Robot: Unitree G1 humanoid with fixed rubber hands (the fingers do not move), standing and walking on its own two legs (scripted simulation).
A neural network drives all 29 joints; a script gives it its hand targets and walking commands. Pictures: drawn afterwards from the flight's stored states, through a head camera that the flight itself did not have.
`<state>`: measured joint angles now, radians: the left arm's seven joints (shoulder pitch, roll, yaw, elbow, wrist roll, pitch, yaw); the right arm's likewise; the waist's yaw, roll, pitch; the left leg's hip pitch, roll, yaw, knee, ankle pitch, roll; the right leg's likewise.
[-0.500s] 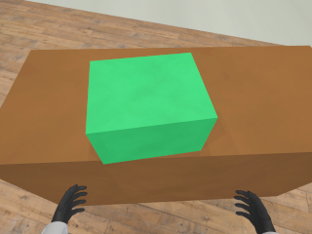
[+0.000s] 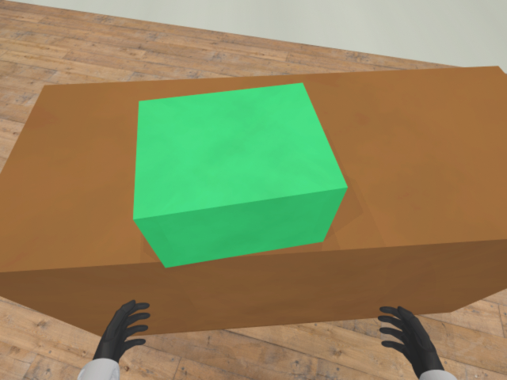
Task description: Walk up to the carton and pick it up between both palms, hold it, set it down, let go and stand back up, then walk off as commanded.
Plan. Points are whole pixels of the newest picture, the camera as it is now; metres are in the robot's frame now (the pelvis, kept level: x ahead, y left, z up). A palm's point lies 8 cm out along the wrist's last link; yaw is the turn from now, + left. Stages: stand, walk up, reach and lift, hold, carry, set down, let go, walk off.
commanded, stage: let go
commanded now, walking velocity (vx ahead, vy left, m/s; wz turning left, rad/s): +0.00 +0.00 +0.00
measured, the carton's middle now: (234, 174) +0.45 +0.05 +0.01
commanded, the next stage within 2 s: stand in 0.02 s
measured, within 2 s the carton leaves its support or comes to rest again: neither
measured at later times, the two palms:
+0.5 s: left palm out of the picture +0.12 +0.30 -0.06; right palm (440, 374) +0.13 -0.26 -0.07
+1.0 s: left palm out of the picture +0.09 +0.31 -0.07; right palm out of the picture +0.11 -0.26 -0.08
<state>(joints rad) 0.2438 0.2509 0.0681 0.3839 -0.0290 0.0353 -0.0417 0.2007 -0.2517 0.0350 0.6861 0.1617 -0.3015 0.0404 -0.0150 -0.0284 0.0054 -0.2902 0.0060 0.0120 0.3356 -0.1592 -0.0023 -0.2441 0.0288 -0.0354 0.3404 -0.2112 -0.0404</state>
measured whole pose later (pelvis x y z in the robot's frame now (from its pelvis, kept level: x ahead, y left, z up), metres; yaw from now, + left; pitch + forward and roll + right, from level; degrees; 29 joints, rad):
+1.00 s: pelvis -0.03 +0.01 -0.01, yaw +0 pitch +1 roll -1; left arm 0.31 0.39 0.07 0.59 0.03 -0.04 -0.02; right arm 0.21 -0.32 0.03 0.69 0.03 -0.05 0.01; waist 0.01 0.00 -0.05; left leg -0.29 0.02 0.01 0.46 -0.19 0.00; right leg -0.23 0.04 -0.04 0.43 -0.23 -0.04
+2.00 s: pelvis -0.03 +0.01 -0.01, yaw +0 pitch +1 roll -1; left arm 0.31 0.39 0.07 0.60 0.03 -0.04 -0.02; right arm 0.21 -0.33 0.03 0.72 0.03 -0.05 0.01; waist 0.00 0.01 -0.07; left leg -0.29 0.02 0.01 0.46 -0.19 0.00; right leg -0.23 0.04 -0.04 0.43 -0.23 -0.04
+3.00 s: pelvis -0.13 +0.08 -0.01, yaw +1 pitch -4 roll -4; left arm 0.21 0.45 0.07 0.61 0.01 0.06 0.00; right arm 0.19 -0.37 -0.04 0.74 0.03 0.04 0.00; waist 0.01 0.01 0.19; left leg -0.25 -0.05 0.00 0.58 -0.27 0.10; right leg -0.36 0.12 0.07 0.99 -0.46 -0.02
